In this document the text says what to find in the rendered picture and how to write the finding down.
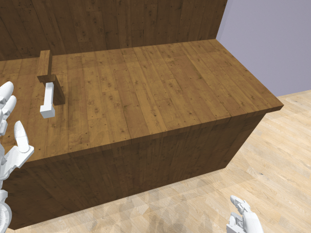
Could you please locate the robot left hand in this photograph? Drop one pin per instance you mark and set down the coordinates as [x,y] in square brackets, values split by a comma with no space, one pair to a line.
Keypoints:
[17,155]

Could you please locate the counter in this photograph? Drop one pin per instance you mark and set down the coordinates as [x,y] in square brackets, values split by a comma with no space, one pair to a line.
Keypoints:
[144,96]

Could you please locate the tap lever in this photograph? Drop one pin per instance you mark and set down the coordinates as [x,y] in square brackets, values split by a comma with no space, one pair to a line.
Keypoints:
[47,109]

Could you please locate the left robot forearm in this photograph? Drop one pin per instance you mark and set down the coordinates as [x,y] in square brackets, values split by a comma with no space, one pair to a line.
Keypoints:
[5,212]

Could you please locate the robot right hand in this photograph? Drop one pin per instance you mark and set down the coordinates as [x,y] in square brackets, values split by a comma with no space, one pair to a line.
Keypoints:
[248,223]

